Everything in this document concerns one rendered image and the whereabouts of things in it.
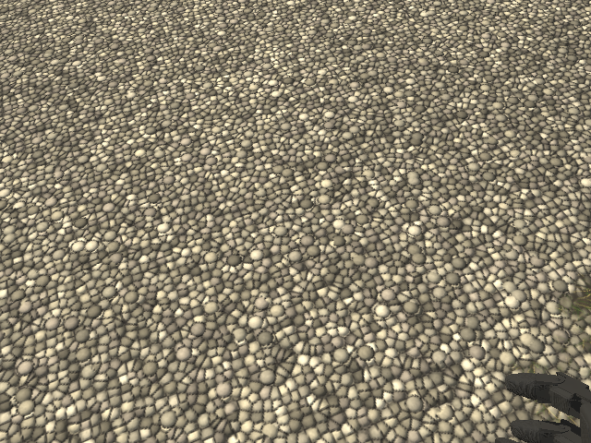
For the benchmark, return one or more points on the right robot hand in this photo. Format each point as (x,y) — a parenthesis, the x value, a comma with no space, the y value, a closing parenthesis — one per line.
(566,394)

